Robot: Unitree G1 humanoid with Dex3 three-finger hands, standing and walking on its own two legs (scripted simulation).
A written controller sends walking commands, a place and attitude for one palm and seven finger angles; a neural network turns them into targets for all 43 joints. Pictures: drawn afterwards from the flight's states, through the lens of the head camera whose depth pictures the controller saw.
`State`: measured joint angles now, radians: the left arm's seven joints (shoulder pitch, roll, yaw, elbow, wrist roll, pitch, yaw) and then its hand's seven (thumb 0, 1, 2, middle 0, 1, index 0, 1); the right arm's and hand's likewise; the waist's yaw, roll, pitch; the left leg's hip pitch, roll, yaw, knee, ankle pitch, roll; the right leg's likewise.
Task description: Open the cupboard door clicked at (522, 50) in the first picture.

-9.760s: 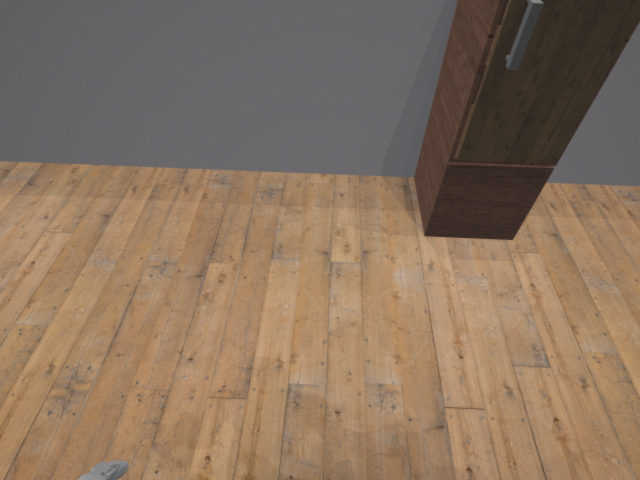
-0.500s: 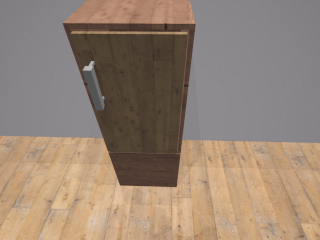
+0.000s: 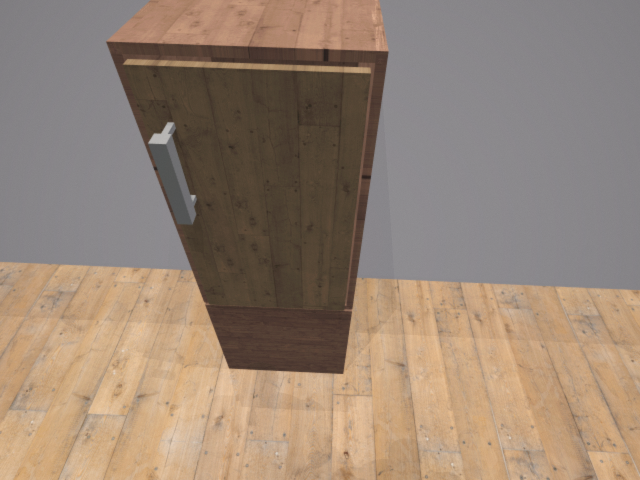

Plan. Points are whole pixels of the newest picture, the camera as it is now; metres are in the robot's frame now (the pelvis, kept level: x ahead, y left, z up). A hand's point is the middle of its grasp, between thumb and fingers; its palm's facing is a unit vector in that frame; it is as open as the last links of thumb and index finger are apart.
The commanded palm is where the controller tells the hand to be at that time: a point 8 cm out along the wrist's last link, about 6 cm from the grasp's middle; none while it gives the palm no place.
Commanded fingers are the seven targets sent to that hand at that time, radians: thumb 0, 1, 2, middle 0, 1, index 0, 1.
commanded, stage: come to a stop and stand still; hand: left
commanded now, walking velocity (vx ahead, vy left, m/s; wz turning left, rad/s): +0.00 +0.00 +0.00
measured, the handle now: (178, 174) +0.54 +0.27 +0.08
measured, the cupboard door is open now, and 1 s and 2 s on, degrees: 0 0 0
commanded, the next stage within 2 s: look again from close up in 0.18 s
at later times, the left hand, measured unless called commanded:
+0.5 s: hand out of the picture +0.01 +0.17 -0.17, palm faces +0.03 -0.98 -0.20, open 7.4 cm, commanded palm none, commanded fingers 0.00 0.90 0.90 -0.20 -0.30 -0.20 -0.30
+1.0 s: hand out of the picture +0.11 +0.20 -0.11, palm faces +0.22 -0.94 -0.25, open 7.3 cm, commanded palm +0.13 +0.23 -0.06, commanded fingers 0.00 0.74 0.83 -0.21 -0.41 -0.21 -0.41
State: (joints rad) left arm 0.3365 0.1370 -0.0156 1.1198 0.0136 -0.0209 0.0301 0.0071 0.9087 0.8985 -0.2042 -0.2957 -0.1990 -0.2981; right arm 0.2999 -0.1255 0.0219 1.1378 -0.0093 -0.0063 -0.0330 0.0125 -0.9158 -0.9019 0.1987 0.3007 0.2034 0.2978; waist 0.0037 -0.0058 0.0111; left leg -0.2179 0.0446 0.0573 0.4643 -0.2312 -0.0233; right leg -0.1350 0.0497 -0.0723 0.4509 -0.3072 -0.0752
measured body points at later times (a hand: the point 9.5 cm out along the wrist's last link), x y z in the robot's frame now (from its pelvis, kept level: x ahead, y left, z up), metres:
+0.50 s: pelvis +0.02 +0.00 +0.00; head +0.03 +0.00 +0.45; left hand +0.01 +0.23 -0.16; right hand +0.03 -0.22 -0.16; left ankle +0.01 +0.14 -0.74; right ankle -0.04 -0.07 -0.74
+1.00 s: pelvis +0.02 +0.01 +0.00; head +0.04 -0.01 +0.44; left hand +0.09 +0.25 -0.09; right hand +0.07 -0.23 -0.15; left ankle +0.01 +0.14 -0.74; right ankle -0.04 -0.07 -0.74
